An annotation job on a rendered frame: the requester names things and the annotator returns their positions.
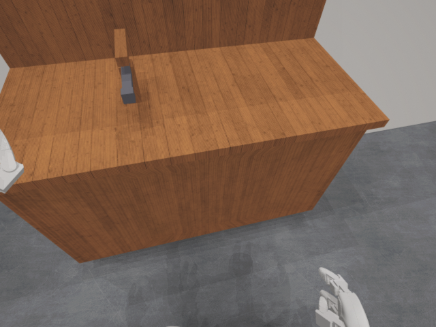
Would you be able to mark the tap lever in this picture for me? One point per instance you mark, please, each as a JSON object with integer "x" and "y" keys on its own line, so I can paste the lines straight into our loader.
{"x": 127, "y": 91}

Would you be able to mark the robot left hand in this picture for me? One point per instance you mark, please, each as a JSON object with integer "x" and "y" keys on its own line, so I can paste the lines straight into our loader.
{"x": 10, "y": 170}

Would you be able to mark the counter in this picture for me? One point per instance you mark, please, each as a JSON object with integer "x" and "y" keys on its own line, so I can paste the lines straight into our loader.
{"x": 241, "y": 116}

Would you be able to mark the robot right hand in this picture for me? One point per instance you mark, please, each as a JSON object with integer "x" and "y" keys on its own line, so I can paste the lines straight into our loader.
{"x": 346, "y": 311}

